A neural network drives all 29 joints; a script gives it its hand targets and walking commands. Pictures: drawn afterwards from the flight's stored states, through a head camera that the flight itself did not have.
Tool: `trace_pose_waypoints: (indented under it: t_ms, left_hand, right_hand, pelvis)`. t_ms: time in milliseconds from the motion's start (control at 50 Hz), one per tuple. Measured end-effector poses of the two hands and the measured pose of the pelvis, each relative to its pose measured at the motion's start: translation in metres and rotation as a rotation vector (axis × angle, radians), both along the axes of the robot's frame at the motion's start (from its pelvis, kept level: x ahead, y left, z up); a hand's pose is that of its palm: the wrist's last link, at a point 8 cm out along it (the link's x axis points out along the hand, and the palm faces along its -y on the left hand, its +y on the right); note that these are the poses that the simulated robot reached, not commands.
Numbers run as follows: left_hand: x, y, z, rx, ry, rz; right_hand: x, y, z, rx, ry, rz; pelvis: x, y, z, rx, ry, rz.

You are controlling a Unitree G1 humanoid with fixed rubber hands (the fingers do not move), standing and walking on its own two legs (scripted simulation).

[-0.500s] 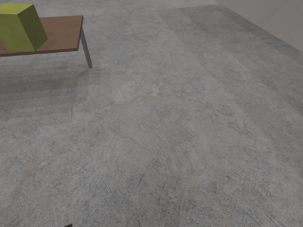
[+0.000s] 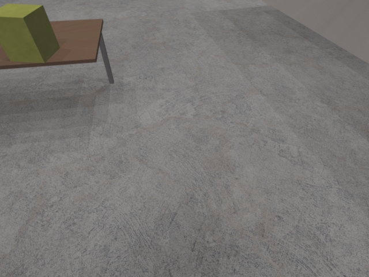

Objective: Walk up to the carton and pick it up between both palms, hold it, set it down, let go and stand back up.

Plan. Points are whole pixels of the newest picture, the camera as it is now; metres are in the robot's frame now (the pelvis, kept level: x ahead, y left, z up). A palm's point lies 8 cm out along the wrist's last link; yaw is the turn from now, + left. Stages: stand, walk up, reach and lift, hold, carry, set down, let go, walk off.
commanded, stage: stand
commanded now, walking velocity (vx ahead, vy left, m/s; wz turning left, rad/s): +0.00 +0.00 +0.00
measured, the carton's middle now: (26, 33) +1.37 +0.94 -0.08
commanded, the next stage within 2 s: none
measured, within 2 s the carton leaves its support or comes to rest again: neither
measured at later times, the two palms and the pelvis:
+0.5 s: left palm out of the picture +0.07 +0.26 -0.11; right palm out of the picture +0.07 -0.25 -0.11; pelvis +0.00 +0.00 +0.00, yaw +0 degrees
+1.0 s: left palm out of the picture +0.06 +0.26 -0.11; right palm out of the picture +0.07 -0.26 -0.11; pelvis +0.00 +0.00 +0.00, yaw +1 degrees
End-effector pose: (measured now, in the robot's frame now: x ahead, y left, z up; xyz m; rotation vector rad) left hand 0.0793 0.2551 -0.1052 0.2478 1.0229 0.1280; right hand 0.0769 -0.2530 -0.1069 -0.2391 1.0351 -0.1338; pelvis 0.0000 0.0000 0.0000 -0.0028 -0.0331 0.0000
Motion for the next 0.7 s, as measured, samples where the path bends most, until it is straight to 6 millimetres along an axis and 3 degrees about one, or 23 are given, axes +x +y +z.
trace_pose_waypoints:
  t_ms: [700]
  left_hand:
    - [-0.011,0.002,-0.003,0.005,0.038,0.02]
  right_hand:
    - [-0.006,-0.002,-0.002,-0.005,0.034,-0.004]
  pelvis:
    - [0.002,-0.001,0.002,-0.001,0.001,0.007]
